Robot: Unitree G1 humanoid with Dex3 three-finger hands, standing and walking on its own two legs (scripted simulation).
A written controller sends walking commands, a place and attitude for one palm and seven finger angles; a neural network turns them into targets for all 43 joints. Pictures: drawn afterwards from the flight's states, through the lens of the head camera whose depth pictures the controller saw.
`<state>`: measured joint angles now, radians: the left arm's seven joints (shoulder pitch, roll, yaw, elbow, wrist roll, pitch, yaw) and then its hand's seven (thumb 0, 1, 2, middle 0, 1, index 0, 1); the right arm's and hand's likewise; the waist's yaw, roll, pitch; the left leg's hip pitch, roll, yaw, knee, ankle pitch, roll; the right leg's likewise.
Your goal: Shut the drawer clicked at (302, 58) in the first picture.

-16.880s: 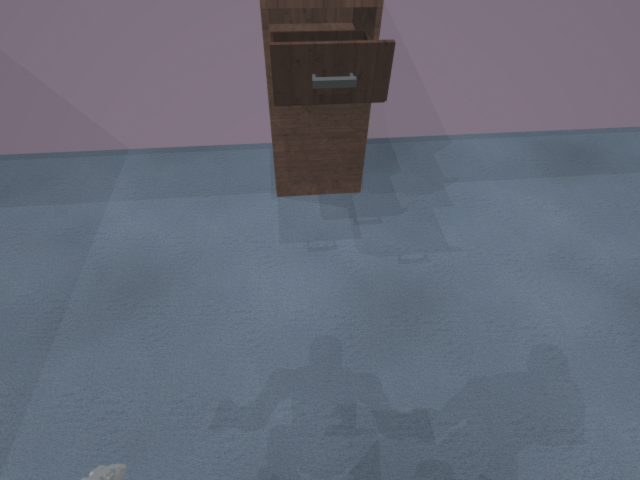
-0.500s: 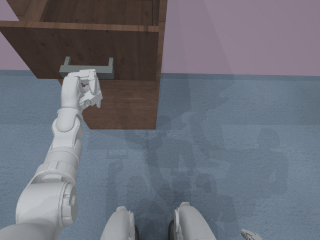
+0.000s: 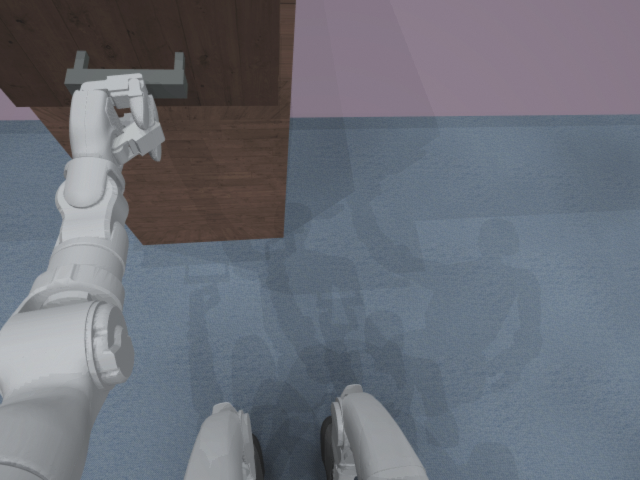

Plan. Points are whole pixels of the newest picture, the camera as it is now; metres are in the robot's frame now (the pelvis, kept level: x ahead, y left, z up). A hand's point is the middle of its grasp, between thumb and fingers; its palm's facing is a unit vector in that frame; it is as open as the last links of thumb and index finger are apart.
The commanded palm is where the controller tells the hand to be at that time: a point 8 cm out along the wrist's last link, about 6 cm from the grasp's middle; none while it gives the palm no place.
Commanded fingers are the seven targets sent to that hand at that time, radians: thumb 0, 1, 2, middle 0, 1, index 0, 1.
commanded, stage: push the drawer shut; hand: left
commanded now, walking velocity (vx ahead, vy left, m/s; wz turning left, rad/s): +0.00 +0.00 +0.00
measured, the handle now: (130, 71) +0.61 +0.17 +0.06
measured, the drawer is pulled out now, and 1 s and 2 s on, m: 0.05 0.00 0.00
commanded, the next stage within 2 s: pull the fist back off the drawer in 0.70 s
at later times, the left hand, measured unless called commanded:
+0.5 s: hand (158, 89) +0.59 +0.13 +0.05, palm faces -0.02 -1.00 -0.02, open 3.3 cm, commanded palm +0.58 +0.17 +0.06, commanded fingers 0.00 0.90 0.90 -1.40 -1.60 -1.40 -1.60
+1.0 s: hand (153, 86) +0.59 +0.14 +0.05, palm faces -0.01 -1.00 -0.04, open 3.3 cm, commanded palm +0.59 +0.16 +0.06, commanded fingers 0.00 0.90 0.90 -1.40 -1.60 -1.40 -1.60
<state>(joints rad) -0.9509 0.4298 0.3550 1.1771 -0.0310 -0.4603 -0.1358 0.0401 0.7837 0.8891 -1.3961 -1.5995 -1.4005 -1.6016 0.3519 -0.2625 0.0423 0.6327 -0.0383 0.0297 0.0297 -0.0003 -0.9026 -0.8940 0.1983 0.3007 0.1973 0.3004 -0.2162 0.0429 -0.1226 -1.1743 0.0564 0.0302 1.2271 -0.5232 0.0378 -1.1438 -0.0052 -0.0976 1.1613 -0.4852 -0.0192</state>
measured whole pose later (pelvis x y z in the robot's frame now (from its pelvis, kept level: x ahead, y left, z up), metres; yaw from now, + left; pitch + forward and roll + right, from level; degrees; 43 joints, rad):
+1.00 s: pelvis -0.02 +0.00 -0.02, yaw -1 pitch +32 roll -7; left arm -1.32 0.63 0.33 1.36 0.08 -0.33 -0.09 0.06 0.68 0.94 -1.40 -1.60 -1.40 -1.60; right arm 0.41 -0.26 0.09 0.64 -0.08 0.01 0.05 0.00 -0.90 -0.89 0.20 0.30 0.20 0.30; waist -0.33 0.06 -0.10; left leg -1.39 0.06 -0.03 1.32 -0.50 0.04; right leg -1.32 0.00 -0.15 1.21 -0.45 -0.02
